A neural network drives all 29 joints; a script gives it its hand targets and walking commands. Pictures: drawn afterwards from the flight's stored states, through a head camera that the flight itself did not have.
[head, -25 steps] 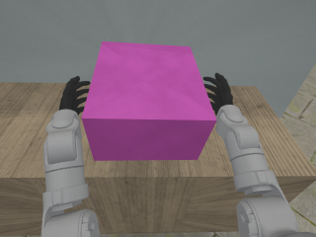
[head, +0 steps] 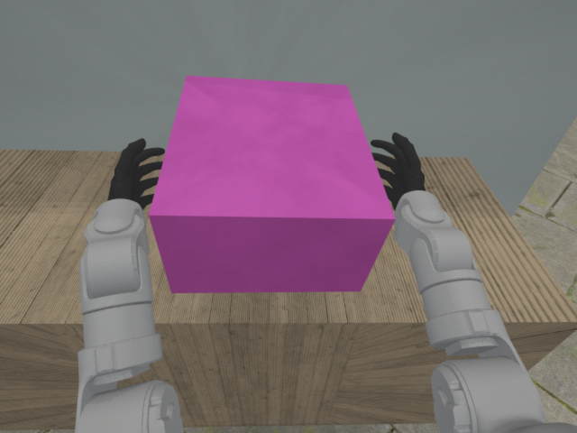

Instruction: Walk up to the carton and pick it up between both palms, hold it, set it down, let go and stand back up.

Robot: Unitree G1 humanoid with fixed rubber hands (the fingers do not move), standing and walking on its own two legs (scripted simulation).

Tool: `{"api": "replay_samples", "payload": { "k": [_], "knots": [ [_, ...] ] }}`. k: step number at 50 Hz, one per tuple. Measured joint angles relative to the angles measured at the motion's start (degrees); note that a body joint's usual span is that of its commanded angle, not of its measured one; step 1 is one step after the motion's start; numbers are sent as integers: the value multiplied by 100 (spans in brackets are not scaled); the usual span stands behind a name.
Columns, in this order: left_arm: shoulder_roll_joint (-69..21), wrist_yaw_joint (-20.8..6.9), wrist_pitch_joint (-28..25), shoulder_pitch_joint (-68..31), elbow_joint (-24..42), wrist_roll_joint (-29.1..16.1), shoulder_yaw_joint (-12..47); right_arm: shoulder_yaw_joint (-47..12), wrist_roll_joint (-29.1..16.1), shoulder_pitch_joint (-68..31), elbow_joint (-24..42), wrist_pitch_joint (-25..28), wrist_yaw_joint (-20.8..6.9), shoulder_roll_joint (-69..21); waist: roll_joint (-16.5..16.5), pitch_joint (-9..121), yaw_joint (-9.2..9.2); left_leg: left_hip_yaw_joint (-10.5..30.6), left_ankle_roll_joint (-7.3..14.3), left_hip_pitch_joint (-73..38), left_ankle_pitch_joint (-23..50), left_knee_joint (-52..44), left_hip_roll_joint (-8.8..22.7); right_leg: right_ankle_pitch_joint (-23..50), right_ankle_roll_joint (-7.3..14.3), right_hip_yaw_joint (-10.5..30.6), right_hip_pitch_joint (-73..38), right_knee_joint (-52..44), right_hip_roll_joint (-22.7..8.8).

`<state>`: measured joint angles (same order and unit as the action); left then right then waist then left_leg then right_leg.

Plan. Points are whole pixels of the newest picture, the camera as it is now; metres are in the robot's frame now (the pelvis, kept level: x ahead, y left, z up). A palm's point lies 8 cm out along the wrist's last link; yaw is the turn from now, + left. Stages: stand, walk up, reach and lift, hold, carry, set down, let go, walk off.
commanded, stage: hold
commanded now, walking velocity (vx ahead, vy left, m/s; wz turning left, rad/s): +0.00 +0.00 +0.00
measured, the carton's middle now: (268, 177) +0.45 +0.02 +0.15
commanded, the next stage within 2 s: set down in 0.88 s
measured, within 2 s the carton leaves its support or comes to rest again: neither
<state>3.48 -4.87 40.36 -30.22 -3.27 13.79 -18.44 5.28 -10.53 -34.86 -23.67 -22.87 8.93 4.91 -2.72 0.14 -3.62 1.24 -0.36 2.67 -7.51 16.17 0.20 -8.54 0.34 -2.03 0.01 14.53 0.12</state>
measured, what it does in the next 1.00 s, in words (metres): stands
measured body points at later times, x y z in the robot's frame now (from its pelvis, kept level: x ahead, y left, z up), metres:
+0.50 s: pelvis +0.00 +0.00 +0.00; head -0.04 +0.02 +0.45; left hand +0.36 +0.20 +0.19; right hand +0.37 -0.17 +0.18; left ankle +0.02 +0.12 -0.75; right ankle +0.00 -0.11 -0.75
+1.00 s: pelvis +0.00 +0.00 +0.00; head -0.04 +0.02 +0.45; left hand +0.37 +0.19 +0.18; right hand +0.37 -0.17 +0.18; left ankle +0.02 +0.12 -0.75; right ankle +0.00 -0.11 -0.75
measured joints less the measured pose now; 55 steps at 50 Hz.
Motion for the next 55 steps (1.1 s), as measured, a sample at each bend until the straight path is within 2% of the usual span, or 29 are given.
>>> {"api": "replay_samples", "payload": {
  "k": [45, 49, 55],
  "knots": [
    [8, -5, -12, -1, -5, -3, 8, 11, 26, 17, 23, 8, -2, -13, -2, -10, 0, -5, 2, -9, 5, -3, -3, -3, 3, -2, -7, 6, 1],
    [-15, -4, -221, 14, -128, -22, 18, 44, 240, 130, 21, 198, -65, -50, -38, -97, 43, -47, 6, -144, 14, -62, -8, -34, 2, 30, -85, 45, -9],
    [-153, 70, -758, 2, -398, 8, 33, 305, 559, 219, -214, 813, -272, -126, -25, -94, 113, -99, -11, -174, -13, -52, 12, -61, 13, 63, -86, 83, 4]
  ]
}}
